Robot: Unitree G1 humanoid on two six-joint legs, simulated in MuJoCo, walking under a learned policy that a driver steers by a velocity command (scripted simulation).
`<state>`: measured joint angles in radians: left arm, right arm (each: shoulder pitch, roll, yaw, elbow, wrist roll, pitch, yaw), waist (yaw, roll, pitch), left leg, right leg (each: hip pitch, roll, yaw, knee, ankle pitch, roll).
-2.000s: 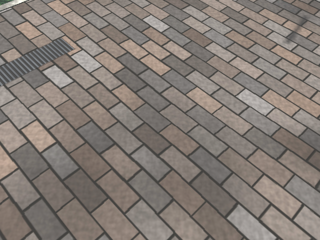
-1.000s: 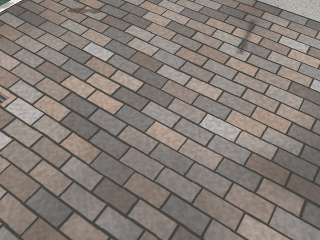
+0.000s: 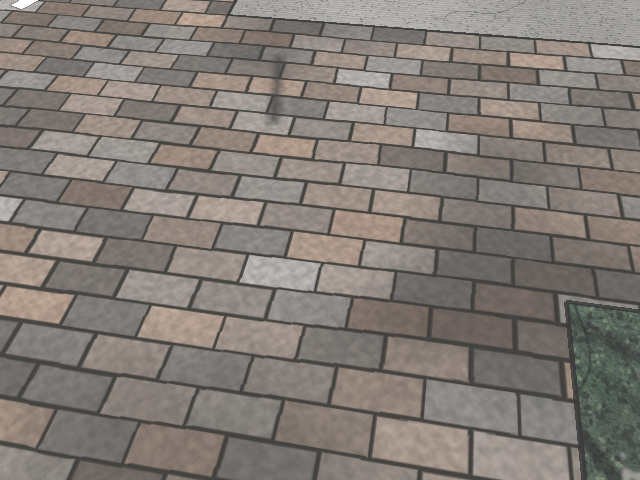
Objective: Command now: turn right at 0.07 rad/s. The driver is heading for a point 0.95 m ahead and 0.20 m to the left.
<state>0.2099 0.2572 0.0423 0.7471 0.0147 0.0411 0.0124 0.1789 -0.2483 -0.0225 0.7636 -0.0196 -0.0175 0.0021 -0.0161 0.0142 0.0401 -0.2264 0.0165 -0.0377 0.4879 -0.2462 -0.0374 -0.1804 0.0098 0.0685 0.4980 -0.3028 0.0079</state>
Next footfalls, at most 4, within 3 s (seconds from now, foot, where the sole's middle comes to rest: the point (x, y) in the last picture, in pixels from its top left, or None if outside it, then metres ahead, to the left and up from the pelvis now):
1.86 right None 0.42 -0.11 -0.77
2.40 left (272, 382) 0.72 0.14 -0.77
2.88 right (314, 266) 1.06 0.05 -0.77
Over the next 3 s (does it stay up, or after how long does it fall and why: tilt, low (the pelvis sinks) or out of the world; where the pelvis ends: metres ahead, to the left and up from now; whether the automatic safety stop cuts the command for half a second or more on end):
stays up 0.88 0.08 -0.01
